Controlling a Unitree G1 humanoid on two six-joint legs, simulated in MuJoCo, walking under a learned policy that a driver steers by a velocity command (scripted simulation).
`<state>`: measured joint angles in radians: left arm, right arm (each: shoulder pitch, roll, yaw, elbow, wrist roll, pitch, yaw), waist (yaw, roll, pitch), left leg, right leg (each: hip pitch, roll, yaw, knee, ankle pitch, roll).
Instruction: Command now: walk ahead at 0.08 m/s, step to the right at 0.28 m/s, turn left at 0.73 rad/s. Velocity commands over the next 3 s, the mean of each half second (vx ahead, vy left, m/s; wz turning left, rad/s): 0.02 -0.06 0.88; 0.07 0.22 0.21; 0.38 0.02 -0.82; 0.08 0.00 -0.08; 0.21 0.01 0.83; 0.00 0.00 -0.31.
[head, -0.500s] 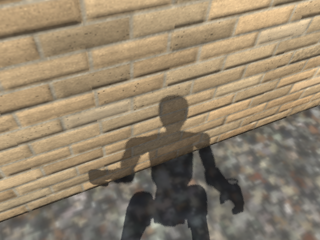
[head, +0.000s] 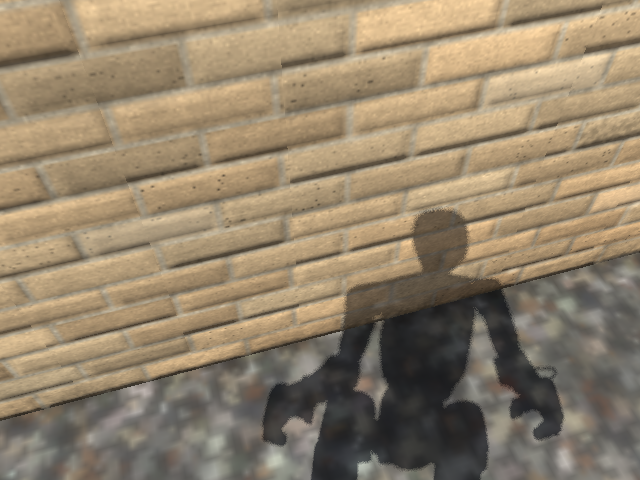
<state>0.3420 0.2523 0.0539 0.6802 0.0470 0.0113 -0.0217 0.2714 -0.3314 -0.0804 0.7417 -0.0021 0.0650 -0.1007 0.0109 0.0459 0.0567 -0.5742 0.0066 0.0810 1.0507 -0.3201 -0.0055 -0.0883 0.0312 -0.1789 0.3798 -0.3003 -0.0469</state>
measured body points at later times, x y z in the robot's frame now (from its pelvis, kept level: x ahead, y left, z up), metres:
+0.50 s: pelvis +0.04 -0.11 -0.01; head +0.08 -0.09 +0.44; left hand +0.11 +0.23 -0.08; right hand +0.34 -0.31 -0.07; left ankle +0.03 +0.01 -0.73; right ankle +0.14 -0.21 -0.74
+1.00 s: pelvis +0.00 -0.04 -0.01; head +0.05 -0.01 +0.44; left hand -0.17 +0.26 -0.10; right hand +0.24 -0.19 -0.12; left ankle -0.10 +0.08 -0.74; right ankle +0.14 -0.21 -0.73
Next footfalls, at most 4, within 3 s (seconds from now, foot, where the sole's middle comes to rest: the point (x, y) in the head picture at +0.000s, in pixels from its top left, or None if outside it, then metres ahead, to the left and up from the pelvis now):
0.14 left None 0.07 0.02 -0.77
0.48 right None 0.18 -0.19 -0.77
0.98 left None -0.06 0.10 -0.77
1.54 right None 0.24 -0.08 -0.77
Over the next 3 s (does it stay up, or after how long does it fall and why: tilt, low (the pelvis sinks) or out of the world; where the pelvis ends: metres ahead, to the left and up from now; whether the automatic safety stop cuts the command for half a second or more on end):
stays up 0.23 0.04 -0.01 its command is cut before an obstacle from the start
